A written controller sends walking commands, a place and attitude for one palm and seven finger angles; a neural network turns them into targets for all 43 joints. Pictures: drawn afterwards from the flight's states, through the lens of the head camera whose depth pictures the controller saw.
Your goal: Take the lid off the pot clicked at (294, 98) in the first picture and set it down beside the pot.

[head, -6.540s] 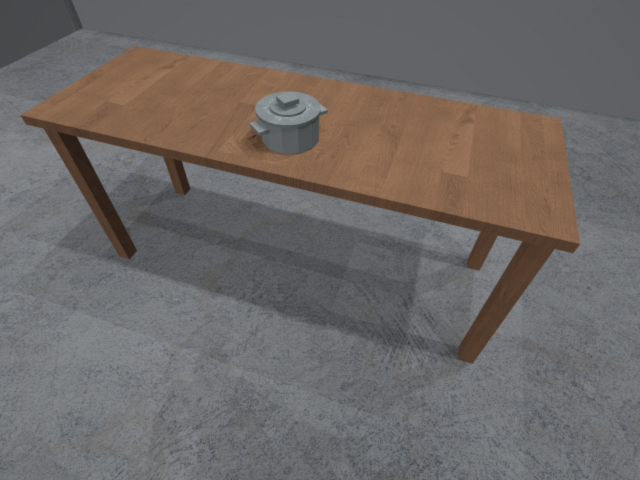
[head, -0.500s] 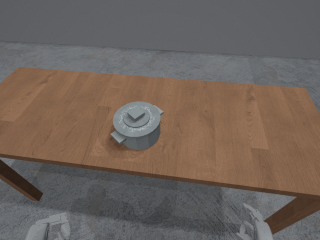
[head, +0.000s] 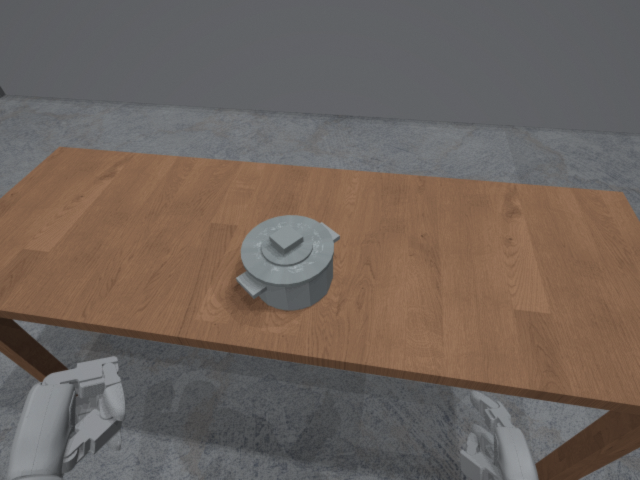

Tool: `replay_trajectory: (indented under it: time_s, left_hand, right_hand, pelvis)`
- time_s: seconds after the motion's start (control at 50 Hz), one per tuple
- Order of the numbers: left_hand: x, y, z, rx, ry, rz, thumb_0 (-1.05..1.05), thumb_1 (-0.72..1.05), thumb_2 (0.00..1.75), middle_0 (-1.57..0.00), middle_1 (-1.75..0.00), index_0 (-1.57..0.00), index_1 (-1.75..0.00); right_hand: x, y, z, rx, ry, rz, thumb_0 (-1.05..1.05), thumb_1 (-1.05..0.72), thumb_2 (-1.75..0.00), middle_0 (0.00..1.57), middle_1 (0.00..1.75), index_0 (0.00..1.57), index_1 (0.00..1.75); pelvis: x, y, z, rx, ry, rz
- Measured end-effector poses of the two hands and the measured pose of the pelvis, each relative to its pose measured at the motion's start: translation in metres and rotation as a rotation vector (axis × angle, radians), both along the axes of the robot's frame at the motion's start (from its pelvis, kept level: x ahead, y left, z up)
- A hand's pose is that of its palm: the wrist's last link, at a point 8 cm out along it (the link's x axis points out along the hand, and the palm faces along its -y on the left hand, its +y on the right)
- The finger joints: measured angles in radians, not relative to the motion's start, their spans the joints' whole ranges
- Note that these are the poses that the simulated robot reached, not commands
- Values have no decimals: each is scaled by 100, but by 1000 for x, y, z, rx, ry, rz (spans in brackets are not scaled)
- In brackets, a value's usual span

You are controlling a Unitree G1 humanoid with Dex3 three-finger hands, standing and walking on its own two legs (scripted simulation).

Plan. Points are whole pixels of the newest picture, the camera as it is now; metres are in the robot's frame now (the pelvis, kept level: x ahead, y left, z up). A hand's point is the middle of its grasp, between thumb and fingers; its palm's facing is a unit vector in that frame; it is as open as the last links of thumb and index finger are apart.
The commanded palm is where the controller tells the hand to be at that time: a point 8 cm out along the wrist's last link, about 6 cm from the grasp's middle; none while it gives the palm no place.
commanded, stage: raise the hand higher, near the body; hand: left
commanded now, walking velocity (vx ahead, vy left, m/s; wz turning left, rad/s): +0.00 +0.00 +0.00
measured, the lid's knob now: (286, 238) +0.49 +0.12 -0.01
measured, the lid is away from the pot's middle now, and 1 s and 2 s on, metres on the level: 0.00 0.00 0.00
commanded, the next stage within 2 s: reach forward and open the fingers in 0.02 s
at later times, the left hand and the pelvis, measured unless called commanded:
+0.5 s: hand (89, 404) +0.17 +0.27 +0.07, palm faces -0.23 -0.11 -0.97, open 3.2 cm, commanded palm +0.17 +0.26 +0.12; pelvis -0.02 +0.00 +0.00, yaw +0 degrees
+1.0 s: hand (111, 350) +0.23 +0.27 +0.07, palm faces -0.22 -0.06 -0.97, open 9.0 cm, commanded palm +0.21 +0.26 +0.13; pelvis -0.03 +0.02 +0.00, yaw +0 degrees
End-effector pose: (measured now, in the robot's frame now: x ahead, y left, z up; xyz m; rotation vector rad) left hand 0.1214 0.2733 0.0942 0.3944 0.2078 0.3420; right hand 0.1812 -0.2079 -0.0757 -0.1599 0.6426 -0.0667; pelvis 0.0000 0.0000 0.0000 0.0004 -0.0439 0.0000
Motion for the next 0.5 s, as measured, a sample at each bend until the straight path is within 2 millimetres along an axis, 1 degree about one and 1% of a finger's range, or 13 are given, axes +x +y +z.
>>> replay_trajectory:
  time_s: [0.14, 0.18, 0.22, 0.3, 0.38, 0.44, 0.5]
  left_hand:
    - [5, -1, 30, 42, -127, -26, 1, 89, 90, -130, -150, -130, -150]
    - [10, -3, 37, 260, -75, -69, 1, 89, 89, -129, -150, -130, -150]
    - [16, -7, 41, 436, -24, -115, 1, 88, 89, -128, -150, -129, -150]
    - [23, -10, 36, 755, 141, -221, 1, 83, 88, -124, -146, -125, -146]
    - [27, -5, 34, 969, 276, -307, 0, 74, 91, -120, -136, -121, -136]
    - [32, 0, 35, 1024, 337, -343, 0, 66, 94, -118, -126, -119, -126]
    - [37, 0, 31, 994, 388, -391, 0, 58, 99, -115, -114, -116, -115]
  right_hand:
    - [-5, 5, 0, 5, -6, 25, 2, -90, -90, 20, 30, 20, 30]
    - [-5, 5, -1, -3, 12, 45, 1, -90, -90, 20, 30, 20, 30]
    - [-5, 4, -4, -6, 35, 60, 1, -90, -90, 20, 30, 20, 30]
    - [-6, -2, -10, 4, 91, 57, 1, -90, -90, 20, 30, 20, 30]
    - [-7, -9, -15, 6, 130, 47, 1, -90, -90, 20, 30, 20, 30]
    - [-6, -13, -17, 12, 137, 35, 1, -90, -90, 20, 30, 20, 30]
    - [-7, -16, -17, 20, 130, 20, 1, -90, -90, 20, 30, 20, 30]
  pelvis:
    - [-5, 2, 1, -2, -14, 1]
    - [-8, 2, 0, -1, 3, -3]
    - [-12, 2, -2, 0, 18, -5]
    - [-20, 1, -3, 3, 47, -32]
    - [-23, 1, -3, 1, 56, -27]
    - [-24, 0, -2, -1, 52, -13]
    - [-24, 1, -2, -3, 47, -4]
